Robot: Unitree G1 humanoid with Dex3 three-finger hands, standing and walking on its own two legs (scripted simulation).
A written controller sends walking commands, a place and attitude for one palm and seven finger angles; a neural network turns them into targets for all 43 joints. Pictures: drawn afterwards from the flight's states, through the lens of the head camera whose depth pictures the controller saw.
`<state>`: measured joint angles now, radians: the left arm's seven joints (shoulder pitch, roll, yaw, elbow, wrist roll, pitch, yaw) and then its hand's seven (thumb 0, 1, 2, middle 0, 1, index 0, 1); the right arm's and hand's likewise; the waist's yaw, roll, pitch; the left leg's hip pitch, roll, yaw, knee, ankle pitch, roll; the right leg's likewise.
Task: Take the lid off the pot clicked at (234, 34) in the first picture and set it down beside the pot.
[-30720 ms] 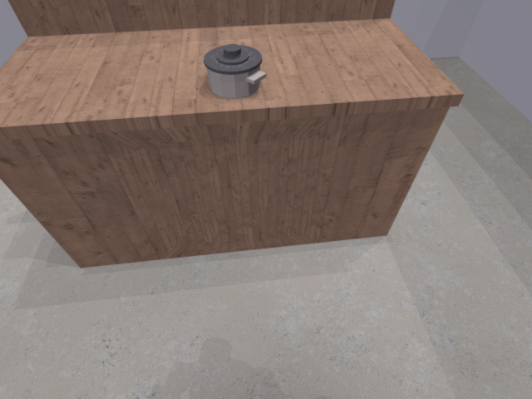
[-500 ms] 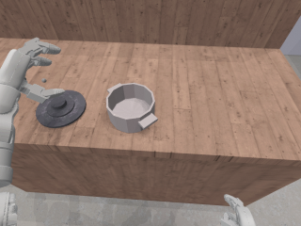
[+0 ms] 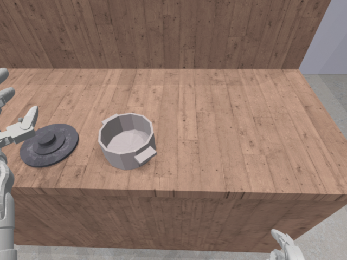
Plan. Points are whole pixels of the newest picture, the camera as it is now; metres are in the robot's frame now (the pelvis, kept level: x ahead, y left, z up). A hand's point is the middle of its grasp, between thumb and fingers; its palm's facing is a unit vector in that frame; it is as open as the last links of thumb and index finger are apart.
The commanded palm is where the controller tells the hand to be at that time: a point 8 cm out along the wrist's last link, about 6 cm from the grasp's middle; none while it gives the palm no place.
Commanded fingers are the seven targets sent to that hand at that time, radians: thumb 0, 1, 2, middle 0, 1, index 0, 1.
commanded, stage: draw the hand back to the body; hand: left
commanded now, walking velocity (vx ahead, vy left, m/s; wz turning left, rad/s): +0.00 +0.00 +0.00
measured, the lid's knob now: (46, 138) +0.41 +0.41 +0.01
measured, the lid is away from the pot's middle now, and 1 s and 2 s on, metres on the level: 0.24 0.24 0.24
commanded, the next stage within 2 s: step back with the hand held close in 1.16 s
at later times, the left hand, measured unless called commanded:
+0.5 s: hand (25, 147) +0.25 +0.28 +0.19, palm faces +0.50 -0.82 -0.28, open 7.5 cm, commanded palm +0.19 +0.31 +0.20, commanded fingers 0.00 0.90 0.90 -0.20 -0.30 -0.20 -0.30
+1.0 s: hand (16, 184) +0.19 +0.26 +0.18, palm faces +0.40 -0.85 -0.34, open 7.4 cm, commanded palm +0.12 +0.30 +0.20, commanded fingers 0.00 0.90 0.90 -0.20 -0.30 -0.20 -0.30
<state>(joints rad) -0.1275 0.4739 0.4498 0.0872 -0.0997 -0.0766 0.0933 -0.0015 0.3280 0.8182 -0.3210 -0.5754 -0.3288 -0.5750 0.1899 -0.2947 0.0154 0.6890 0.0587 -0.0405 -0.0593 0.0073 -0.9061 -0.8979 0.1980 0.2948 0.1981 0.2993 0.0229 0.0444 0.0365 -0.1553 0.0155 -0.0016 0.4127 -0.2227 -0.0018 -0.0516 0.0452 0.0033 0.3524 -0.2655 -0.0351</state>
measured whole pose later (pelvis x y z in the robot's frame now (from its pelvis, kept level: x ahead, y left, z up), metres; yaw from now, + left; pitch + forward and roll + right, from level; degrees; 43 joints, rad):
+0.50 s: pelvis +0.00 -0.01 +0.00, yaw +0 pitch -4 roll +0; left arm 0.13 0.38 0.42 -0.18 -0.13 -0.10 0.08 0.01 0.86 0.89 -0.21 -0.32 -0.22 -0.32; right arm 0.14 -0.25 0.02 0.66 0.04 -0.06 -0.06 0.01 -0.91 -0.90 0.20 0.29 0.20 0.30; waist 0.05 0.06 0.04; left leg -0.11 0.02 0.00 0.39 -0.21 -0.01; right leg -0.01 0.05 0.00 0.34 -0.26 -0.04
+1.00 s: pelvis -0.01 +0.02 +0.00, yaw +0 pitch -4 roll -1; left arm 0.46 0.35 0.34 -0.50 -0.11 -0.10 0.08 0.01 0.89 0.90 -0.21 -0.30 -0.21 -0.30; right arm 0.15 -0.22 0.03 0.63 0.02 -0.06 -0.05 0.01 -0.90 -0.90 0.20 0.30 0.20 0.30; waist 0.06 0.04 0.02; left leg -0.12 -0.01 0.01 0.42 -0.22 0.02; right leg -0.01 0.02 0.01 0.34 -0.25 -0.01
